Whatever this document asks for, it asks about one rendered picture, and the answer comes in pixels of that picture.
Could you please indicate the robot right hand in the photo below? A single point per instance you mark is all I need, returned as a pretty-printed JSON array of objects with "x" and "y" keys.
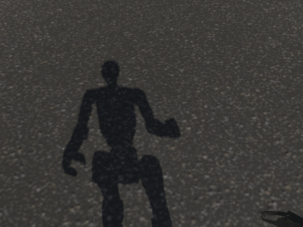
[{"x": 282, "y": 219}]

